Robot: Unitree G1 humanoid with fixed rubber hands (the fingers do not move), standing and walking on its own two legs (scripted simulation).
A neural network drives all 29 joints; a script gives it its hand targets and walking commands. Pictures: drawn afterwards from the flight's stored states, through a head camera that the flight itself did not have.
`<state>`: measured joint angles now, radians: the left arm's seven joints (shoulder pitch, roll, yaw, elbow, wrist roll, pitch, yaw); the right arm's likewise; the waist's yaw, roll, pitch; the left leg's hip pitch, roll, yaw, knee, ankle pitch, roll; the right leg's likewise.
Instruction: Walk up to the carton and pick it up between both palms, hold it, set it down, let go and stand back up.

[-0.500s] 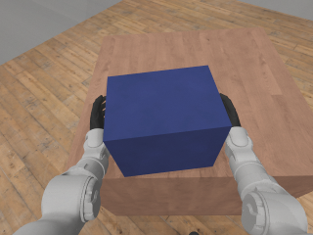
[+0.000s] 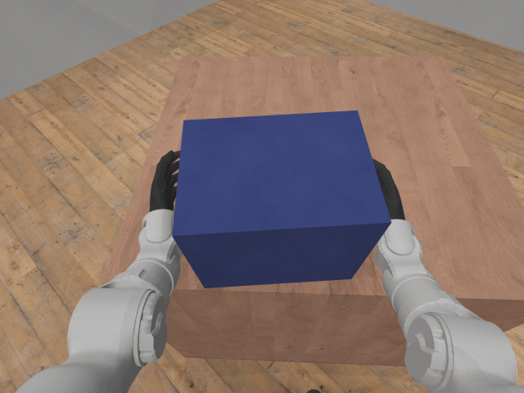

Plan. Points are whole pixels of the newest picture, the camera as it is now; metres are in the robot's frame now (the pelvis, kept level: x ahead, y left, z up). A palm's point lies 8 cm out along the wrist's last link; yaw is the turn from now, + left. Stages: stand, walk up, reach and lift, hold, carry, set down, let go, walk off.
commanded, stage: reach and lift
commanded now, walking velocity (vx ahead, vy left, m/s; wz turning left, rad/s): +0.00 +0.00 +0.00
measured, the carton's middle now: (274, 206) +0.42 -0.03 +0.03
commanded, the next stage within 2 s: none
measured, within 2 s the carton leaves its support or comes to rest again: neither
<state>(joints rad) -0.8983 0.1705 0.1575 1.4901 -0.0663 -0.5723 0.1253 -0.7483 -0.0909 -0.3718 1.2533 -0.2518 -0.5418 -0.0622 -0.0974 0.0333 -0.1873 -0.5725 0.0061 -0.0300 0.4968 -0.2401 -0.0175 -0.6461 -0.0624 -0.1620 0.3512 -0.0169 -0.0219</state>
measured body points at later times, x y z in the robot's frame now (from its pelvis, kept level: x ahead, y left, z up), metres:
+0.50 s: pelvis +0.00 +0.00 +0.00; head +0.05 +0.00 +0.44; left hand +0.45 +0.14 +0.06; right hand +0.39 -0.21 +0.05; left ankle -0.02 +0.13 -0.73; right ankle +0.07 -0.12 -0.73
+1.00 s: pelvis +0.02 +0.02 +0.01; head -0.02 +0.01 +0.46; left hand +0.43 +0.17 +0.17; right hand +0.39 -0.18 +0.15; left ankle -0.02 +0.13 -0.73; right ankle +0.07 -0.12 -0.73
